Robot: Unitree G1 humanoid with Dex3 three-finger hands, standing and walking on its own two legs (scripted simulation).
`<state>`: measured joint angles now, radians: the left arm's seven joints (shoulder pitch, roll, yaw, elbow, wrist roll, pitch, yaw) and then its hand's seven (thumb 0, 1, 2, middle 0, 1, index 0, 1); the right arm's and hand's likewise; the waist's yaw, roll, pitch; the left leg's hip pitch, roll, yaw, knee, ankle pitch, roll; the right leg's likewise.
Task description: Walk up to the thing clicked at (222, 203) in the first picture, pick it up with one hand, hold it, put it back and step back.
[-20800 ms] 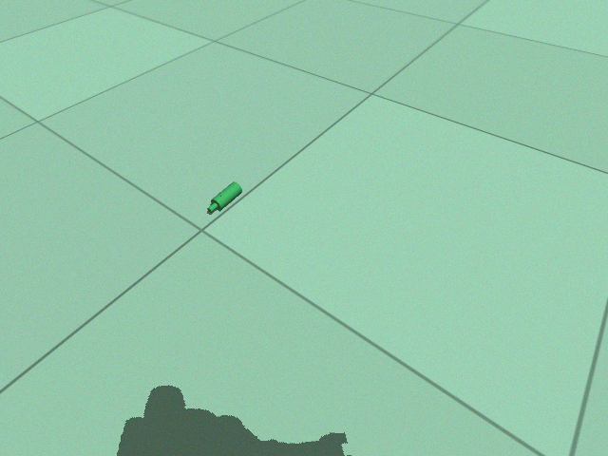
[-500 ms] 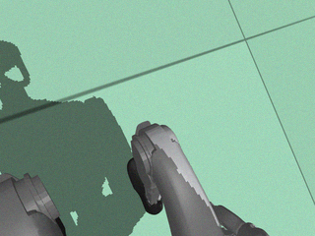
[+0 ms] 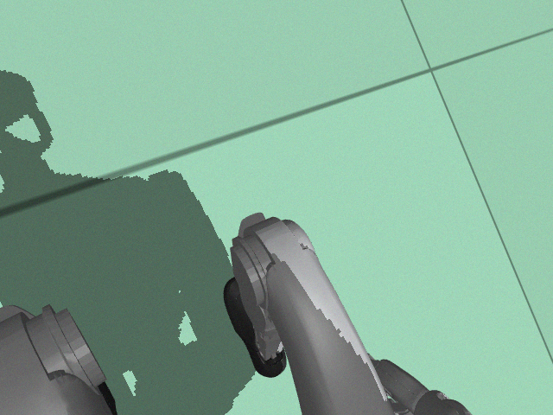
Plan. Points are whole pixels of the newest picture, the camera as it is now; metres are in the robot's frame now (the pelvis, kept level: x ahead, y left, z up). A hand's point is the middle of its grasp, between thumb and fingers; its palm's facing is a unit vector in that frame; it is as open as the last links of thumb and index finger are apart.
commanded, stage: settle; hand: left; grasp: from above
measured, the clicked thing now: out of the picture +0.45 +0.34 -0.27
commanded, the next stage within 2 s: lift in 0.72 s
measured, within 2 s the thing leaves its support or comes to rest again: leaves its support in 0.18 s
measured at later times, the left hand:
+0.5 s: hand out of the picture +0.44 +0.33 -0.17, palm faces -0.40 -0.15 -0.90, open 9.3 cm
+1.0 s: hand out of the picture +0.43 +0.32 -0.11, palm faces -0.42 -0.14 -0.90, open 9.3 cm
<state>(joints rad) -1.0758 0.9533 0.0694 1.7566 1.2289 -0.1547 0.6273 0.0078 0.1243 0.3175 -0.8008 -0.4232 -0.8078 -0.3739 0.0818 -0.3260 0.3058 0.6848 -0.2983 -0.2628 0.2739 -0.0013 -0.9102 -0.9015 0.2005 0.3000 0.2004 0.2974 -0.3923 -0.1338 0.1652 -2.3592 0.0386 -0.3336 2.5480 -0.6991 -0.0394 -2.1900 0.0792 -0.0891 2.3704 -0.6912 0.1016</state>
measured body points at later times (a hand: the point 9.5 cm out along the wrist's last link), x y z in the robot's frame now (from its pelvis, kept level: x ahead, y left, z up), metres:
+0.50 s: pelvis +0.00 +0.00 +0.01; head +0.23 +0.11 +0.38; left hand +0.46 +0.33 -0.12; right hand +0.09 -0.26 -0.08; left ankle +0.06 +0.14 -0.27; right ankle +0.12 -0.15 -0.27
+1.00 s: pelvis +0.00 -0.02 +0.03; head +0.21 +0.07 +0.42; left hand +0.45 +0.33 -0.06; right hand +0.08 -0.28 -0.07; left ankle +0.06 +0.14 -0.27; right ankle +0.12 -0.15 -0.27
